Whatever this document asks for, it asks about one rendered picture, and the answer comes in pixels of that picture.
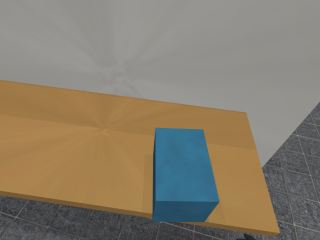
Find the carton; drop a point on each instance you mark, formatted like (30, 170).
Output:
(184, 188)

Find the table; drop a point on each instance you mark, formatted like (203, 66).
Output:
(95, 151)

